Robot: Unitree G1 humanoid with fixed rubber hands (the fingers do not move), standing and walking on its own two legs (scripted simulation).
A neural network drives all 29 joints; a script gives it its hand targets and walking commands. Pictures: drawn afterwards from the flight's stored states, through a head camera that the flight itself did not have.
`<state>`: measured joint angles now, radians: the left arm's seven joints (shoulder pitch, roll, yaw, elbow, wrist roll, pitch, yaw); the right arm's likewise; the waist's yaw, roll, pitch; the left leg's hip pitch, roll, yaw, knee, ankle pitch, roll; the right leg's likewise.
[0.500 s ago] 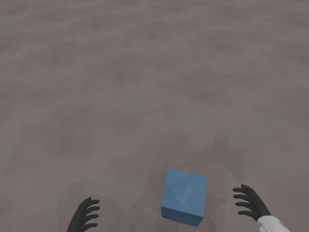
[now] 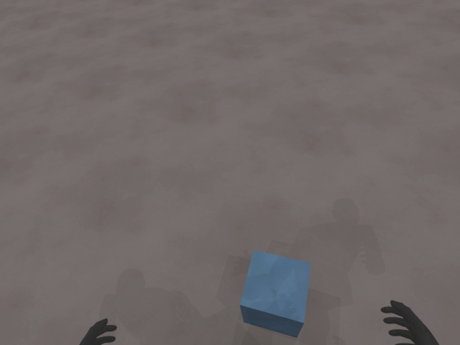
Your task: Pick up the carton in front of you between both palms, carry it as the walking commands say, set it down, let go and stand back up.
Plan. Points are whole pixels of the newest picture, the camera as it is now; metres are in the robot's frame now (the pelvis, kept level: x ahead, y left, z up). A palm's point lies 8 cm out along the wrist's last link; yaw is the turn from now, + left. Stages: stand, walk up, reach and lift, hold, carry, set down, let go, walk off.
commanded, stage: stand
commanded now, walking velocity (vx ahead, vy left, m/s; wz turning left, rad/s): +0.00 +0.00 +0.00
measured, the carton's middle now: (275, 294) +0.39 -0.08 -0.64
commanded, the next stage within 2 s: none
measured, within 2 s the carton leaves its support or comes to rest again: neither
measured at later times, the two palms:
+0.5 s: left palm out of the picture +0.11 +0.29 -0.08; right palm out of the picture +0.13 -0.29 -0.10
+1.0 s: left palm out of the picture +0.09 +0.30 -0.08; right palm out of the picture +0.09 -0.30 -0.10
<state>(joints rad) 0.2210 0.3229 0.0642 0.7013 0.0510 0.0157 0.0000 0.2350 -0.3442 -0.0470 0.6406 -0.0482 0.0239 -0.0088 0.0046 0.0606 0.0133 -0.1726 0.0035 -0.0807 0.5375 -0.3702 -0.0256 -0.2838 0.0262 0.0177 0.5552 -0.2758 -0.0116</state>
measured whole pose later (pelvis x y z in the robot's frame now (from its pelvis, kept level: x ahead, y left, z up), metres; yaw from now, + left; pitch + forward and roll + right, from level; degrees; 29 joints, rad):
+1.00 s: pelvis -0.01 +0.00 +0.01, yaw +0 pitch -2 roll +0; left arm 0.13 0.36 0.03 0.99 0.02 0.00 0.01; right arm 0.18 -0.39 0.00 0.94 -0.03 -0.02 -0.02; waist 0.01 0.04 0.03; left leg -0.06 0.01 -0.07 0.38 -0.28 -0.03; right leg -0.18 0.02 0.02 0.42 -0.20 -0.01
